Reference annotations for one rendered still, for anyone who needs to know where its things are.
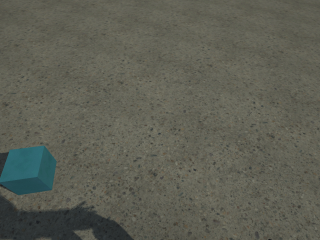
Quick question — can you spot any carton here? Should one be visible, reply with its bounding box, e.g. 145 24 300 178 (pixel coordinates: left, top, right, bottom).
0 145 57 195

